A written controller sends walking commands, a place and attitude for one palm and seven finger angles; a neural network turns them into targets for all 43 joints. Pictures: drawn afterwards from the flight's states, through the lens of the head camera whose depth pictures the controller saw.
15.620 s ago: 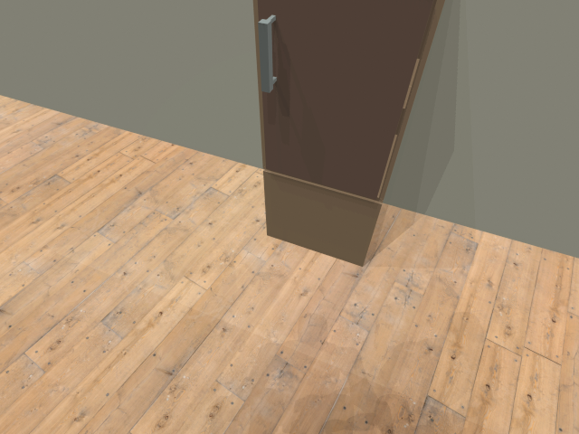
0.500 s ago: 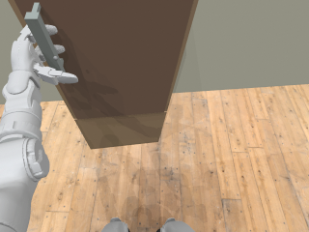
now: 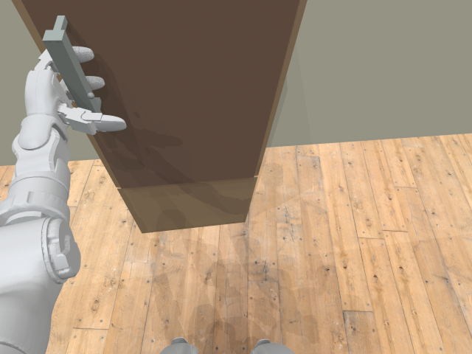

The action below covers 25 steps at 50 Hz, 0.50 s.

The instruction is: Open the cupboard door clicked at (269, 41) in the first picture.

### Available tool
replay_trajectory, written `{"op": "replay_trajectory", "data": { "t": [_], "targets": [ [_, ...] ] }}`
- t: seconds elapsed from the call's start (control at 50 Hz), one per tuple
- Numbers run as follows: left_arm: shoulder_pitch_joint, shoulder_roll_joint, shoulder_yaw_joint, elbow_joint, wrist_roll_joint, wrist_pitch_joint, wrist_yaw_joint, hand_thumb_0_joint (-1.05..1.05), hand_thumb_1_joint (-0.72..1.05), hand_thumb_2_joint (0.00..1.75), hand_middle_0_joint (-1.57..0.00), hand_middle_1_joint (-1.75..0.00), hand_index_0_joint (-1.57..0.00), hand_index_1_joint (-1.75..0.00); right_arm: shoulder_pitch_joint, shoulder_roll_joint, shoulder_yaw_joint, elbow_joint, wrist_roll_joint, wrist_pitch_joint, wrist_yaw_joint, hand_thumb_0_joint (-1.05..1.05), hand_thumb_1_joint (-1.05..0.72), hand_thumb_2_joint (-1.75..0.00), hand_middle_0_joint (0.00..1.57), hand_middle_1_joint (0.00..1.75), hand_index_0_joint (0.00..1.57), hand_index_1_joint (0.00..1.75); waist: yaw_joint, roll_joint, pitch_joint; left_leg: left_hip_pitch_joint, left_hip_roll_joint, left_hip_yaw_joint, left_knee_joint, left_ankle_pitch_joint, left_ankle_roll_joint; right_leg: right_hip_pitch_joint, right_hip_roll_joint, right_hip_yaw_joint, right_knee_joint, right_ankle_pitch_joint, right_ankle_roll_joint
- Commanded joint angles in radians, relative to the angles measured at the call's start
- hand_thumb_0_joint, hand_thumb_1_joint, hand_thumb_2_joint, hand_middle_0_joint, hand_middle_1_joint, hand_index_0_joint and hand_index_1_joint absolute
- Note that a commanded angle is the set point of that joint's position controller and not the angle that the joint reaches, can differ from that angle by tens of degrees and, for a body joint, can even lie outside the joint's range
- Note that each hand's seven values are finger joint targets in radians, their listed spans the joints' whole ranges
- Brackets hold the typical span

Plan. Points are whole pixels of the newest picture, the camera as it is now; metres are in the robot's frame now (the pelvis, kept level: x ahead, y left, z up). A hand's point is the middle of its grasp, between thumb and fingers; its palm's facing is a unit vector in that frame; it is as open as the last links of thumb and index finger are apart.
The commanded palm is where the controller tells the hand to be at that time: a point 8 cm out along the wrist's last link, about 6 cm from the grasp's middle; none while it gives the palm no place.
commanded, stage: close the thumb around the handle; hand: left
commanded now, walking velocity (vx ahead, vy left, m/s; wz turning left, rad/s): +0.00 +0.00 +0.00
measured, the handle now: (80, 76) +0.56 +0.22 +0.12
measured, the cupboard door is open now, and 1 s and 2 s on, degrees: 0 4 44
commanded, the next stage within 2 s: pull the door open along its arc in 0.58 s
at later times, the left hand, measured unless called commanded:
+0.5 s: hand (89, 99) +0.50 +0.20 +0.12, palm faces +0.08 -1.00 +0.00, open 5.9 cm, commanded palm +0.48 +0.24 +0.12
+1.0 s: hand (90, 112) +0.48 +0.19 +0.12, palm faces +0.06 -1.00 +0.00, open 6.1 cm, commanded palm +0.42 +0.24 +0.12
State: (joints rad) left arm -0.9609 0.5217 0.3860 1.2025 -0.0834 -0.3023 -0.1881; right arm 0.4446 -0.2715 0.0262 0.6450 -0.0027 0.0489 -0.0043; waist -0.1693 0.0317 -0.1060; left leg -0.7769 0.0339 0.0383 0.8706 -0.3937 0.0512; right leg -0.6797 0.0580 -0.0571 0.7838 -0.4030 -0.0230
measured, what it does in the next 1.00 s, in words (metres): stands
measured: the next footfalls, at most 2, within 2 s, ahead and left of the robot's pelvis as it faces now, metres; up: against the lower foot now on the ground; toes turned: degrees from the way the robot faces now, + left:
none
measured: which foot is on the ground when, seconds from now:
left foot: down 0.00-1.00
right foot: down 0.00-1.00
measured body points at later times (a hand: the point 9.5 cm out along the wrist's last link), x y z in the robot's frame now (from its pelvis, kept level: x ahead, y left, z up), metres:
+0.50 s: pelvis -0.01 +0.00 +0.00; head +0.09 +0.02 +0.44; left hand +0.49 +0.25 +0.13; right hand -0.01 -0.27 -0.11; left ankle +0.01 +0.08 -0.70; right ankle -0.02 -0.11 -0.70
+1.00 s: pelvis +0.00 +0.00 +0.01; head +0.07 +0.01 +0.45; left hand +0.47 +0.25 +0.12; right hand +0.00 -0.27 -0.11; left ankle +0.01 +0.08 -0.70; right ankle -0.02 -0.11 -0.70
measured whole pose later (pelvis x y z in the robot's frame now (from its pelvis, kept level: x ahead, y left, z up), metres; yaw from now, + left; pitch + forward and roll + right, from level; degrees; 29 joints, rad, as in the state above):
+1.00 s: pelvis +0.00 +0.00 +0.01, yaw -1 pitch +14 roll -3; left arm -0.75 0.45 0.38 1.02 -0.14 -0.29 -0.21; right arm 0.44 -0.27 0.02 0.62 0.02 0.07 -0.01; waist -0.14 0.04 -0.12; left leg -0.69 0.04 0.06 0.83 -0.39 0.05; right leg -0.61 0.06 -0.03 0.76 -0.39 -0.03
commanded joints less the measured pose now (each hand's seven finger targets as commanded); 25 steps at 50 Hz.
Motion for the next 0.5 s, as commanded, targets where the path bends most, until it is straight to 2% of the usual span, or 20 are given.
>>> {"op": "replay_trajectory", "data": {
  "t": [0.0,0.02,0.04,0.06,0.08,0.1,0.12,0.16,0.2,0.24,0.28,0.3,0.32,0.34,0.36,0.4,0.42,0.44,0.46,0.48],
  "targets": [
    [-0.459,0.229,0.001,-0.213,-0.018,-0.058,-0.008,0.00,-0.11,0.47,-0.33,-1.24,-0.33,-1.24,0.144,-0.184,-0.061,-0.057,0.009,-0.012,-0.012,0.00,-0.90,-0.90,0.20,0.30,0.20,0.30,-0.010,0.093,-0.382,0.423,-0.005,-0.095,-0.073,0.436,-0.014,0.047,0.015,0.028,-0.082,0.385,0.005],
    [-0.466,0.231,0.009,-0.213,-0.022,-0.056,-0.009,0.00,-0.05,0.49,-0.33,-1.25,-0.33,-1.25,0.147,-0.184,-0.061,-0.057,0.007,-0.013,-0.011,0.00,-0.90,-0.90,0.20,0.30,0.20,0.30,-0.008,0.078,-0.384,0.416,-0.006,-0.095,-0.075,0.425,-0.011,0.056,0.015,0.029,-0.083,0.384,0.006],
    [-0.468,0.237,0.011,-0.227,-0.023,-0.059,-0.010,0.00,0.00,0.52,-0.34,-1.25,-0.34,-1.25,0.143,-0.185,-0.063,-0.059,0.008,-0.014,-0.012,0.00,-0.90,-0.90,0.20,0.30,0.20,0.30,-0.007,0.089,-0.391,0.425,-0.006,-0.094,-0.076,0.424,-0.012,0.057,0.014,0.031,-0.084,0.384,0.005],
    [-0.458,0.246,0.024,-0.236,-0.026,-0.065,-0.010,0.00,0.06,0.54,-0.34,-1.26,-0.34,-1.26,0.147,-0.186,-0.061,-0.064,0.007,-0.014,-0.013,0.00,-0.90,-0.90,0.20,0.30,0.20,0.30,0.004,0.094,-0.413,0.436,-0.009,-0.096,-0.073,0.447,-0.011,0.070,0.014,0.031,-0.078,0.397,0.001],
    [-0.466,0.241,0.015,-0.243,-0.025,-0.067,-0.011,0.00,0.12,0.56,-0.34,-1.27,-0.34,-1.27,0.143,-0.184,-0.062,-0.061,0.008,-0.015,-0.014,0.00,-0.90,-0.90,0.20,0.30,0.20,0.30,-0.003,0.105,-0.425,0.453,-0.006,-0.095,-0.071,0.461,-0.013,0.062,0.012,0.032,-0.078,0.405,0.004],
    [-0.455,0.210,-0.007,-0.232,-0.025,-0.065,-0.014,0.00,0.17,0.59,-0.35,-1.27,-0.35,-1.27,0.139,-0.179,-0.060,-0.061,0.009,-0.015,-0.013,0.00,-0.90,-0.90,0.20,0.30,0.20,0.30,-0.002,0.108,-0.409,0.451,-0.006,-0.096,-0.072,0.457,-0.015,0.052,0.013,0.029,-0.079,0.398,0.004],
    [-0.479,0.197,-0.021,-0.229,-0.026,-0.066,-0.016,0.00,0.23,0.61,-0.35,-1.28,-0.35,-1.28,0.135,-0.179,-0.060,-0.056,0.009,-0.015,-0.013,0.00,-0.90,-0.90,0.20,0.30,0.20,0.30,-0.016,0.109,-0.384,0.452,-0.003,-0.100,-0.072,0.434,-0.016,0.025,0.013,0.028,-0.083,0.372,0.005],
    [-0.500,0.196,-0.023,-0.225,-0.023,-0.071,-0.012,0.00,0.34,0.66,-0.36,-1.29,-0.36,-1.29,0.139,-0.181,-0.061,-0.052,0.008,-0.017,-0.014,0.00,-0.90,-0.90,0.20,0.30,0.20,0.30,-0.021,0.096,-0.375,0.450,-0.004,-0.108,-0.072,0.416,-0.014,0.014,0.013,0.026,-0.082,0.349,0.002],
    [-0.524,0.165,-0.047,-0.225,-0.026,-0.070,-0.009,0.00,0.45,0.71,-0.37,-1.30,-0.37,-1.30,0.132,-0.180,-0.062,-0.047,0.008,-0.022,-0.014,0.00,-0.90,-0.90,0.20,0.30,0.20,0.30,-0.030,0.117,-0.378,0.464,-0.002,-0.112,-0.077,0.390,-0.016,-0.011,0.012,0.027,-0.087,0.320,0.004],
    [-0.496,0.229,0.005,-0.184,-0.027,-0.063,-0.004,0.00,0.56,0.76,-0.38,-1.31,-0.38,-1.31,0.134,-0.189,-0.060,-0.045,0.008,-0.022,-0.018,0.00,-0.90,-0.90,0.20,0.30,0.20,0.30,-0.018,0.081,-0.373,0.424,-0.004,-0.109,-0.079,0.360,-0.015,0.016,0.009,0.032,-0.089,0.310,0.004],
    [-0.524,0.225,-0.008,-0.215,-0.021,-0.075,-0.002,0.00,0.68,0.80,-0.38,-1.33,-0.38,-1.33,0.135,-0.186,-0.058,-0.046,0.006,-0.027,-0.018,0.00,-0.90,-0.90,0.20,0.30,0.20,0.30,-0.015,0.102,-0.413,0.445,-0.007,-0.113,-0.078,0.387,-0.016,0.027,0.008,0.031,-0.080,0.330,0.003],
    [-0.528,0.193,-0.032,-0.229,-0.018,-0.079,-0.004,0.00,0.73,0.83,-0.39,-1.33,-0.39,-1.33,0.132,-0.182,-0.060,-0.047,0.006,-0.029,-0.017,0.00,-0.90,-0.90,0.20,0.30,0.20,0.30,-0.021,0.113,-0.429,0.464,-0.006,-0.112,-0.073,0.406,-0.016,0.019,0.008,0.031,-0.078,0.341,0.004],
    [-0.522,0.180,-0.040,-0.235,-0.018,-0.083,-0.005,0.00,0.79,0.85,-0.39,-1.34,-0.39,-1.34,0.129,-0.180,-0.061,-0.045,0.005,-0.031,-0.015,0.00,-0.90,-0.90,0.20,0.30,0.20,0.30,-0.016,0.138,-0.429,0.479,-0.004,-0.113,-0.070,0.406,-0.019,0.003,0.009,0.029,-0.078,0.330,0.003],
    [-0.512,0.190,-0.028,-0.231,-0.019,-0.085,-0.005,0.00,0.84,0.88,-0.40,-1.34,-0.40,-1.34,0.133,-0.182,-0.059,-0.044,0.003,-0.031,-0.014,0.00,-0.90,-0.90,0.20,0.30,0.20,0.30,-0.012,0.126,-0.433,0.477,-0.003,-0.118,-0.070,0.411,-0.020,0.006,0.010,0.026,-0.075,0.328,0.001],
    [-0.513,0.201,-0.018,-0.220,-0.023,-0.087,-0.005,0.00,0.90,0.90,-0.40,-1.35,-0.40,-1.35,0.136,-0.184,-0.059,-0.042,0.003,-0.030,-0.015,0.00,-0.90,-0.90,0.20,0.30,0.20,0.30,-0.018,0.106,-0.425,0.465,-0.005,-0.114,-0.066,0.414,-0.016,0.016,0.011,0.029,-0.077,0.340,0.001],
    [-0.509,0.230,-0.002,-0.202,-0.025,-0.082,-0.008,0.00,0.90,0.90,-0.40,-1.35,-0.40,-1.35,0.135,-0.188,-0.059,-0.041,0.007,-0.029,-0.017,0.00,-0.90,-0.90,0.20,0.30,0.20,0.30,-0.015,0.076,-0.414,0.428,-0.008,-0.108,-0.073,0.384,-0.014,0.045,0.012,0.033,-0.081,0.342,0.005],
    [-0.506,0.217,-0.012,-0.203,-0.027,-0.078,-0.012,0.00,0.90,0.90,-0.40,-1.35,-0.40,-1.35,0.129,-0.187,-0.057,-0.046,0.008,-0.029,-0.017,0.00,-0.90,-0.90,0.20,0.30,0.20,0.30,-0.018,0.082,-0.403,0.419,-0.011,-0.102,-0.076,0.369,-0.011,0.046,0.010,0.036,-0.088,0.342,0.006],
    [-0.511,0.240,0.002,-0.202,-0.026,-0.076,-0.013,0.00,0.90,0.90,-0.40,-1.35,-0.40,-1.35,0.133,-0.190,-0.058,-0.043,0.008,-0.029,-0.020,0.00,-0.90,-0.90,0.20,0.30,0.20,0.30,-0.020,0.068,-0.407,0.412,-0.009,-0.101,-0.076,0.364,-0.010,0.053,0.010,0.037,-0.088,0.342,0.006],
    [-0.519,0.226,-0.014,-0.198,-0.025,-0.077,-0.017,0.00,0.90,0.90,-0.40,-1.35,-0.40,-1.35,0.131,-0.188,-0.055,-0.044,0.009,-0.029,-0.021,0.00,-0.90,-0.90,0.20,0.30,0.20,0.30,-0.024,0.092,-0.394,0.407,-0.013,-0.098,-0.074,0.357,-0.008,0.046,0.009,0.041,-0.090,0.339,0.006],
    [-0.517,0.250,0.003,-0.177,-0.023,-0.071,-0.017,0.00,0.90,0.90,-0.40,-1.35,-0.40,-1.35,0.136,-0.189,-0.054,-0.039,0.009,-0.028,-0.022,0.00,-0.90,-0.90,0.20,0.30,0.20,0.30,-0.023,0.067,-0.383,0.388,-0.012,-0.099,-0.076,0.343,-0.007,0.051,0.008,0.040,-0.091,0.333,0.008]
  ]
}}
